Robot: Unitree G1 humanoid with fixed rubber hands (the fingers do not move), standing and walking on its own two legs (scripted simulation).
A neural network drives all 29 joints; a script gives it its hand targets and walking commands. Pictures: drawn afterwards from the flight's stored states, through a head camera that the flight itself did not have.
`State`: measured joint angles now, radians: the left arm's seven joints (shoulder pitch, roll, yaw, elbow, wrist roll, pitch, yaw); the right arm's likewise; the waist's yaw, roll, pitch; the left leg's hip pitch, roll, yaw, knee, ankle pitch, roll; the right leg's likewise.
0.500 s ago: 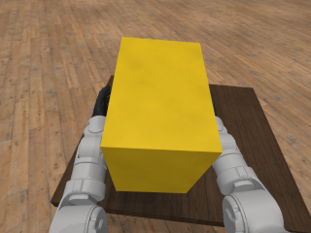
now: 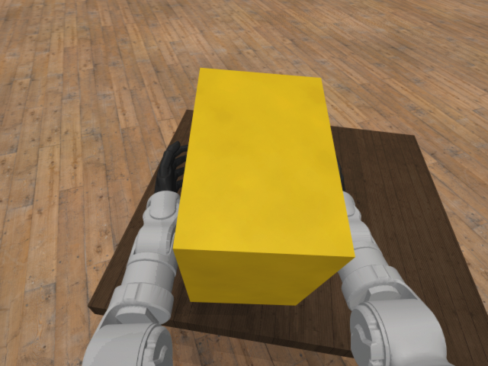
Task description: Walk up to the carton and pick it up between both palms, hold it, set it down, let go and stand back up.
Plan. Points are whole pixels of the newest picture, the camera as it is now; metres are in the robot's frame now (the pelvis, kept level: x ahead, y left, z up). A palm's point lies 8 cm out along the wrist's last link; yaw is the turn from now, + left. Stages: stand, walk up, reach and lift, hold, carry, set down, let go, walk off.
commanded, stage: set down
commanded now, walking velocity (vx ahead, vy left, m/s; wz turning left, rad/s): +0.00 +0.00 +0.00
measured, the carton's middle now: (251, 196) +0.38 +0.02 +0.11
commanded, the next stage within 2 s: none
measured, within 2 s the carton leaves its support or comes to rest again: neither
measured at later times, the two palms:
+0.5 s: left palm (177, 206) +0.38 +0.15 +0.06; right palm (332, 201) +0.41 -0.13 +0.07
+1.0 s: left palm (186, 211) +0.40 +0.14 +0.03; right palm (330, 205) +0.44 -0.13 +0.03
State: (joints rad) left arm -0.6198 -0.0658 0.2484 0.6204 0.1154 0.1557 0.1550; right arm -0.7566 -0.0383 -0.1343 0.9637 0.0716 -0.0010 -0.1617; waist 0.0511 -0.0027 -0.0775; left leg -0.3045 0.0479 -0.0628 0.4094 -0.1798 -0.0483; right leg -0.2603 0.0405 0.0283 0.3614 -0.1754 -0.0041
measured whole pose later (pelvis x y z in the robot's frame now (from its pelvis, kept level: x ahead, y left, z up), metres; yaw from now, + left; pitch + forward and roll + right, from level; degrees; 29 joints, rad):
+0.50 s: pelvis +0.01 +0.00 +0.00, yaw +0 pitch +5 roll -1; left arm -0.62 -0.09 0.27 0.78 0.15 0.06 0.17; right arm -0.76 -0.04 -0.27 1.09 -0.07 -0.11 -0.08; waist 0.06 0.00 -0.05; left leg -0.30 0.05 -0.06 0.39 -0.18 -0.05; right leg -0.27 0.04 0.03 0.36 -0.18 -0.01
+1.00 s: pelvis +0.03 -0.01 +0.00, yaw +0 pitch +8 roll +0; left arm -0.62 -0.12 0.33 0.84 0.21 -0.07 0.17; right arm -0.76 -0.04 -0.34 1.14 -0.19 -0.28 -0.05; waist 0.07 0.02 -0.01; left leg -0.32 0.05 -0.06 0.36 -0.18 -0.06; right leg -0.30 0.04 0.03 0.36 -0.20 -0.02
